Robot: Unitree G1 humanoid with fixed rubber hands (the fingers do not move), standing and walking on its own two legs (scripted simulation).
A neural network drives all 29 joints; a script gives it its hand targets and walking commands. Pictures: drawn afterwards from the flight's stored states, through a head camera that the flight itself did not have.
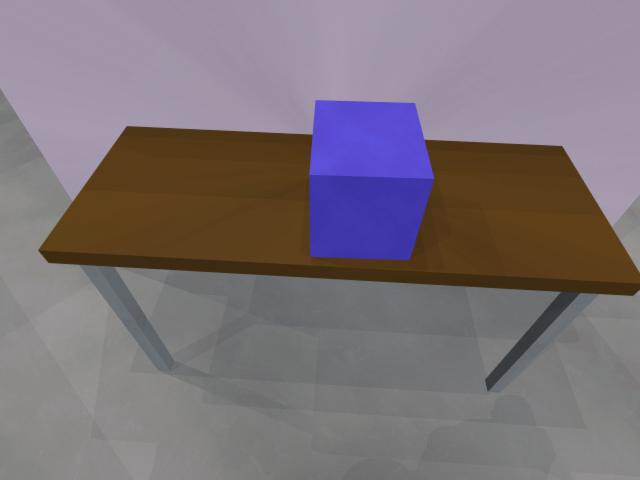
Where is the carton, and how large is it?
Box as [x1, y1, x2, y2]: [309, 100, 433, 259]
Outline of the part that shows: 315,100 309,173 310,256 409,259 433,181 433,175 414,103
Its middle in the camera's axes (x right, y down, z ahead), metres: +0.08 -0.13 +0.76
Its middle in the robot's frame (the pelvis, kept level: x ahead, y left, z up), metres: +0.65 -0.08 -0.01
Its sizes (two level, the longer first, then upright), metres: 0.235 0.198 0.206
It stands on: a table, 0.66 m high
